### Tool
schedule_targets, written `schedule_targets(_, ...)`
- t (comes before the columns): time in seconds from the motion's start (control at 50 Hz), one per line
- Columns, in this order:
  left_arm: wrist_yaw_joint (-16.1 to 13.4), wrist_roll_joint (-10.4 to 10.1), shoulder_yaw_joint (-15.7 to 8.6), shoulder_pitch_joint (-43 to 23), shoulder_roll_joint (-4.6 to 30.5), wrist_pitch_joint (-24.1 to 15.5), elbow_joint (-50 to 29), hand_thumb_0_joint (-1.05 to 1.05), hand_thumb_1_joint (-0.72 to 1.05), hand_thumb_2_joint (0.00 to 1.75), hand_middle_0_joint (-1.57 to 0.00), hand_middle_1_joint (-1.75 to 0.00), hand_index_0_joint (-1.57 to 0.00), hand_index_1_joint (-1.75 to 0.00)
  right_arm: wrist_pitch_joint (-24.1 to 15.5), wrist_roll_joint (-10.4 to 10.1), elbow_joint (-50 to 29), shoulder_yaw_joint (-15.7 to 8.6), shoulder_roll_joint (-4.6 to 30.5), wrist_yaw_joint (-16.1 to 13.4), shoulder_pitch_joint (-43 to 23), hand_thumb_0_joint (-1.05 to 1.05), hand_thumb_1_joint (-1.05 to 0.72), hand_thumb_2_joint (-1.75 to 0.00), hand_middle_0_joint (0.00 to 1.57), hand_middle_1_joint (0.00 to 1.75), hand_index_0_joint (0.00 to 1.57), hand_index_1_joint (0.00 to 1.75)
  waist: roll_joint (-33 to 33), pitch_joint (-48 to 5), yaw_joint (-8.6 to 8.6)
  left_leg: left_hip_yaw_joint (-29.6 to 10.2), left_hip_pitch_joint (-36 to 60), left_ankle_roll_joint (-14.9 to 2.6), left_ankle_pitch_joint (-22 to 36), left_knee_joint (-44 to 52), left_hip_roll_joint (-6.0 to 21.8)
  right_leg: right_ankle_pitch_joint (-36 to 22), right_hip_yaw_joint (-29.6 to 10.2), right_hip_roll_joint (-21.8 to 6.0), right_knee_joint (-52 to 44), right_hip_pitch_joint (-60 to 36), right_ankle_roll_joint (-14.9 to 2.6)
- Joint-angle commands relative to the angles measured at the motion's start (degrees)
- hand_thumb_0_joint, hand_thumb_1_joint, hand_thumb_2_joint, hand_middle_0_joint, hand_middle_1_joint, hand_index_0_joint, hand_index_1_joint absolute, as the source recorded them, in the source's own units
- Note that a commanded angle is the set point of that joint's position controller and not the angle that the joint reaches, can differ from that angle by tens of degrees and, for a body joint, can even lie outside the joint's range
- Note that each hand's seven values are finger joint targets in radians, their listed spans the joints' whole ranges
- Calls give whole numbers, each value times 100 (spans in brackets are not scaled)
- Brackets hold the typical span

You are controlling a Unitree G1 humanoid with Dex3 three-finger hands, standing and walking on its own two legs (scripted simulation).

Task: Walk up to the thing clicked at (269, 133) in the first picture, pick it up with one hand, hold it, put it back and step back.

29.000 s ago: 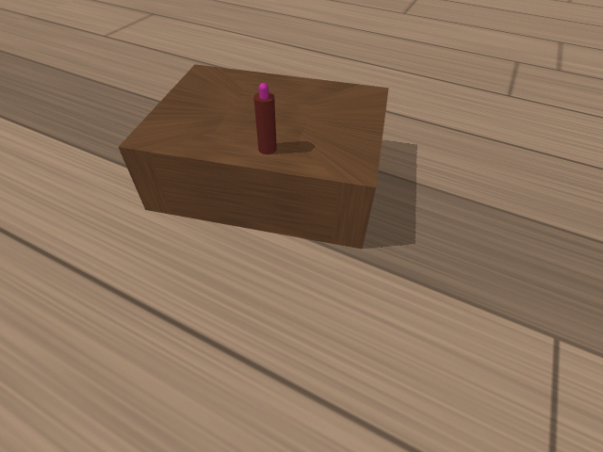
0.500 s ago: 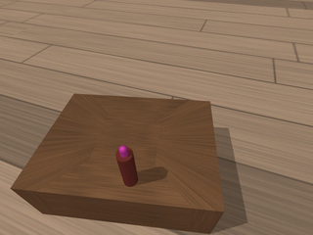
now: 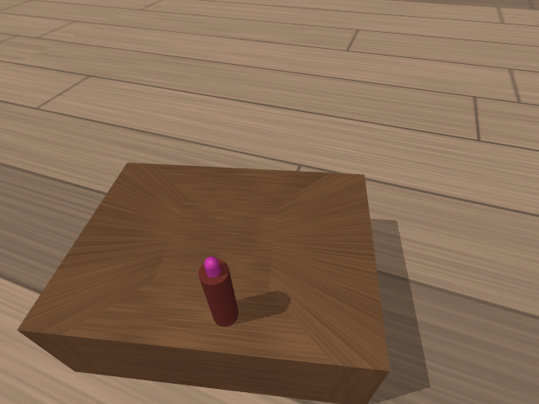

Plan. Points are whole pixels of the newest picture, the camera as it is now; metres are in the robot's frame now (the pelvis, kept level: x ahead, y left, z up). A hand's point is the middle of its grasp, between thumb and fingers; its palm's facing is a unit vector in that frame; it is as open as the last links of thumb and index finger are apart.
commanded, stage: stand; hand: left
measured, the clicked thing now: (218, 290) +0.45 +0.17 -0.28
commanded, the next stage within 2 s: none
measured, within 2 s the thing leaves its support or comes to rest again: neither
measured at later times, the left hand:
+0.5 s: hand out of the picture +0.07 +0.24 -0.15, palm faces +0.01 -0.93 -0.37, open 10.6 cm
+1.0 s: hand out of the picture +0.08 +0.24 -0.15, palm faces +0.00 -0.93 -0.36, open 7.4 cm
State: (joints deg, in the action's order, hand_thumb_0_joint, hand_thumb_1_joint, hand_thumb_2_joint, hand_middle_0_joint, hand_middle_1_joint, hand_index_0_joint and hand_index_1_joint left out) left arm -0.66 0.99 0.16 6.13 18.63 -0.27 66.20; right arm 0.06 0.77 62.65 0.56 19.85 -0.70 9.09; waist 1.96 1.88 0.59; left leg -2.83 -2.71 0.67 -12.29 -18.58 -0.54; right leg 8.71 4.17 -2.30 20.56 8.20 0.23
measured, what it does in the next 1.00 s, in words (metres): stands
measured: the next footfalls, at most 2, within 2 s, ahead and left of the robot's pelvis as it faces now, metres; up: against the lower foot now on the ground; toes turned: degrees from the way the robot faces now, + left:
none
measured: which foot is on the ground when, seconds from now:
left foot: down 0.00-1.00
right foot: down 0.00-1.00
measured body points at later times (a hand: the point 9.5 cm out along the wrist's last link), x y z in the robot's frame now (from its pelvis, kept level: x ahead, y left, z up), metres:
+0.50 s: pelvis +0.01 -0.01 +0.00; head +0.00 -0.03 +0.45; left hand +0.07 +0.29 -0.12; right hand +0.08 -0.31 -0.14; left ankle -0.02 +0.13 -0.75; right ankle +0.03 -0.12 -0.75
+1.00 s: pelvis +0.01 -0.02 +0.00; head +0.01 -0.03 +0.45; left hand +0.08 +0.29 -0.12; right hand +0.07 -0.31 -0.14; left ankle -0.02 +0.13 -0.75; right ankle +0.03 -0.12 -0.75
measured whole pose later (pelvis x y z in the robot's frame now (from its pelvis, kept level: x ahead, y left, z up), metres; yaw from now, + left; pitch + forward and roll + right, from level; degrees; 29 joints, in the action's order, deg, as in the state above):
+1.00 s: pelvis +0.01 -0.02 +0.00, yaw +0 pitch -3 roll +0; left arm 0.1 0.9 -0.8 6.3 19.2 -0.5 65.5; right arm 0.2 0.9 63.1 0.4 20.1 -0.3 9.1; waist 1.6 2.3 0.4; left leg -3.4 -2.4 2.2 -12.6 -17.7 1.5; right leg 8.8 4.9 -0.3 19.2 7.7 -1.3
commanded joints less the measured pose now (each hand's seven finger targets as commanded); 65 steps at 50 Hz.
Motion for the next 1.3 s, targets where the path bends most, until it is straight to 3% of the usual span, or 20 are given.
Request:
schedule_targets(0.0,-75,-19,-240,-278,1269,-113,-282,0,-59,3,-4,-5,-5,-5,-89,32,-284,-248,1161,-86,-192,0,-90,-90,20,30,20,30,-194,-194,3,-429,-514,-148,881,389,647,-700,-628,-578,-361,-531,-81)
schedule_targets(0.08,-65,-20,-238,-304,1225,-107,-285,0,-59,3,-4,-5,-4,-5,-94,23,-284,-252,1173,-72,-264,0,-90,-90,20,30,20,30,-83,-153,10,-439,-479,-129,786,465,673,-433,-608,-556,-404,-473,-85)
schedule_targets(0.12,-64,-20,-248,-344,1244,-109,-280,0,-43,19,-20,-21,-20,-21,-86,24,-273,-248,1147,-73,-249,0,-90,-90,20,30,20,30,-154,-162,0,-421,-499,-117,748,446,665,-410,-633,-563,-425,-503,-92)
schedule_targets(0.14,-54,-17,-244,-335,1256,-112,-286,0,-35,27,-20,-29,-20,-29,-86,25,-266,-242,1140,-71,-268,0,-90,-90,20,30,20,30,-139,-183,11,-412,-467,-117,770,451,666,-523,-640,-575,-421,-488,-107)
schedule_targets(0.24,-51,-24,-265,-325,1282,-121,-300,0,5,67,-20,-30,-20,-30,-106,19,-286,-249,1152,-70,-315,0,-90,-90,20,30,20,30,-139,-367,5,-392,-325,-104,1023,448,687,-935,-606,-600,-342,-596,-141)
schedule_targets(0.3,-57,-22,-267,-337,1269,-124,-295,0,29,90,-20,-30,-20,-30,-92,26,-269,-257,1180,-71,-318,0,-90,-90,20,30,20,30,-162,-300,-1,-393,-416,-130,879,418,689,-786,-619,-593,-405,-610,-122)
schedule_targets(0.46,-40,-18,-304,-337,1329,-123,-315,0,90,90,-20,-30,-20,-30,-73,29,-271,-257,1178,-55,-288,0,-90,-90,20,30,20,30,-148,-138,-7,-384,-522,-110,576,464,670,-252,-668,-560,-533,-483,-126)
schedule_targets(0.56,-18,-27,-311,-318,1327,-132,-325,0,90,90,-20,-30,-20,-30,-85,30,-273,-240,1123,-47,-236,0,-90,-90,20,30,20,30,-152,-145,-7,-376,-581,-111,560,483,674,-261,-669,-563,-503,-552,-154)
schedule_targets(0.6,-19,-27,-314,-310,1310,-143,-337,0,90,90,-20,-30,-20,-30,-90,28,-286,-250,1160,-49,-259,0,-90,-90,20,30,20,30,-151,-226,-3,-373,-521,-122,633,415,690,-530,-676,-576,-471,-591,-153)
schedule_targets(1.02,-1,-26,-309,-256,1308,-149,-415,0,90,90,-20,-30,-20,-30,-83,27,-271,-258,1148,-29,-190,0,-90,-90,20,30,20,30,-213,-106,-2,-348,-601,-118,475,415,690,-206,-726,-549,-553,-525,-147)
schedule_targets(1.26,13,-52,-304,-254,1286,-153,-440,0,90,90,-20,-30,-20,-30,-132,24,-278,-246,1205,-49,-221,0,-90,-90,20,30,20,30,-90,-345,-13,-366,-376,-114,1019,439,761,-1100,-636,-568,-277,-674,-190)
schedule_targets(1.28,14,-59,-305,-251,1294,-151,-440,0,90,90,-20,-30,-20,-30,-133,24,-264,-229,1156,-44,-203,0,-90,-90,20,30,20,30,-97,-278,-3,-365,-408,-85,1051,481,743,-984,-606,-542,-293,-652,-165)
